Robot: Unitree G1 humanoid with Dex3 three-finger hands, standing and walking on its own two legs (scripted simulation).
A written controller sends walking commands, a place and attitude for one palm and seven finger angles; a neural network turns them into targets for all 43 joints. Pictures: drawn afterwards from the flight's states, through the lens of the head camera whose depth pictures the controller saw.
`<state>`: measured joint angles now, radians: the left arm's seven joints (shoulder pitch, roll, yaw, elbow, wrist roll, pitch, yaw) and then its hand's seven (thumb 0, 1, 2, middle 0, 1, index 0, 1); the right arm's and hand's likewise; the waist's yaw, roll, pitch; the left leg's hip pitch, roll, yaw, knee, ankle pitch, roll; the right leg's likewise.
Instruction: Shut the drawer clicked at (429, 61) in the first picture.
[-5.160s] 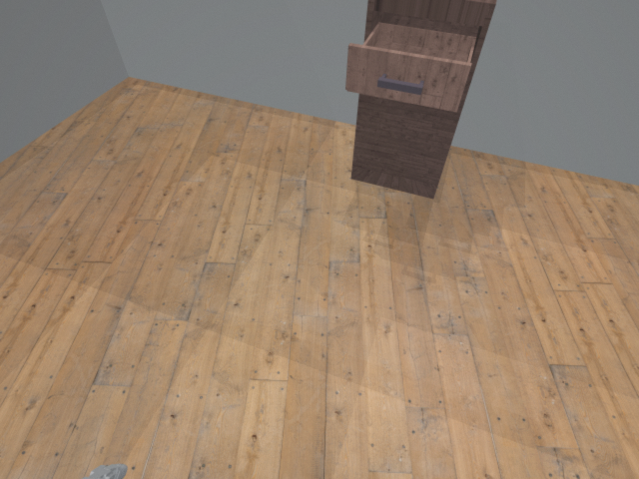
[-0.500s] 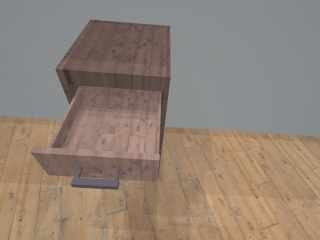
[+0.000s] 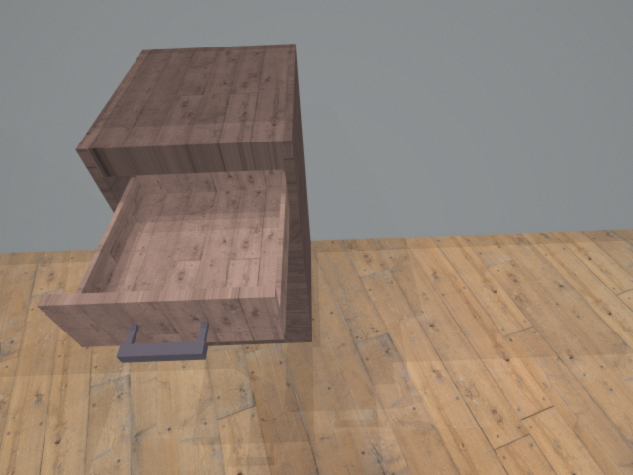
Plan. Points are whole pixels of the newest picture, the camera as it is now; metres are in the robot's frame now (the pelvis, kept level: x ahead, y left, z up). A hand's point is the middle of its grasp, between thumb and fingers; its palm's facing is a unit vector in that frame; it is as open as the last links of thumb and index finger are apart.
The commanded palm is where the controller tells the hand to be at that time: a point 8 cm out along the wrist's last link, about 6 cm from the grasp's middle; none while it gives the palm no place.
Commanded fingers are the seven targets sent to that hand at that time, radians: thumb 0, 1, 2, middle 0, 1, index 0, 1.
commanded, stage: come to a stop and stand still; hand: left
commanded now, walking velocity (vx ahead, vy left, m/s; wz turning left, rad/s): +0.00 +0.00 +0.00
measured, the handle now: (166, 340) +0.33 +0.27 -0.08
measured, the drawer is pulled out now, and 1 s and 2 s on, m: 0.30 0.30 0.30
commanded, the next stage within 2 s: look again from close up in 1.18 s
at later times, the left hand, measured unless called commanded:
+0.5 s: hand out of the picture -0.05 +0.16 -0.17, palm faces +0.06 -0.99 -0.16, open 7.3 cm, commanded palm none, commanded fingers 0.00 0.90 0.90 -0.20 -0.30 -0.20 -0.30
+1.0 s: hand out of the picture -0.04 +0.19 -0.17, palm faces +0.04 -0.99 -0.16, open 7.4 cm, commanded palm none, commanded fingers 0.00 0.90 0.90 -0.20 -0.30 -0.20 -0.30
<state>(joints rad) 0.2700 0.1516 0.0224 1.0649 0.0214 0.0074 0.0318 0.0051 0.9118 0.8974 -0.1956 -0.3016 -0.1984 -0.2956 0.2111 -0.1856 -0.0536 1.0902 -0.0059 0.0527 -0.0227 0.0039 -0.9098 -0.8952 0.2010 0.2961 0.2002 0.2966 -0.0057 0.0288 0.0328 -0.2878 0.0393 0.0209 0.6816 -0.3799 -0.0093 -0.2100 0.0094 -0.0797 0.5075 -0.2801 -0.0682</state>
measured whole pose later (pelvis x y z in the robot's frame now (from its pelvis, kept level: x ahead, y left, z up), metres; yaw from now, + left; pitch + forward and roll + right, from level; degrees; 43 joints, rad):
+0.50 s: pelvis -0.03 +0.01 +0.01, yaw +0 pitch -1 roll +0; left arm 0.32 0.12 0.02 1.15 0.01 0.01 0.03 0.01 0.91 0.90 -0.20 -0.30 -0.20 -0.30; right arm 0.37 -0.10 0.00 1.16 -0.02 0.01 -0.04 0.00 -0.91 -0.90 0.20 0.30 0.20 0.30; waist 0.00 -0.01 0.02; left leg -0.16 0.05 0.02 0.40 -0.21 -0.03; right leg -0.20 0.03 -0.09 0.39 -0.17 -0.06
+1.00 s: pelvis -0.02 +0.03 +0.01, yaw -1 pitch -1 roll +0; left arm 0.32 0.12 0.01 1.15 0.01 -0.01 0.04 0.00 0.91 0.90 -0.20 -0.30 -0.20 -0.30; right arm 0.32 -0.10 0.00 1.14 -0.01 -0.02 -0.04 0.00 -0.91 -0.90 0.20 0.30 0.20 0.30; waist 0.00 -0.01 0.01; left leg -0.14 0.01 0.05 0.39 -0.23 0.00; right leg -0.20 -0.01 -0.05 0.41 -0.19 -0.02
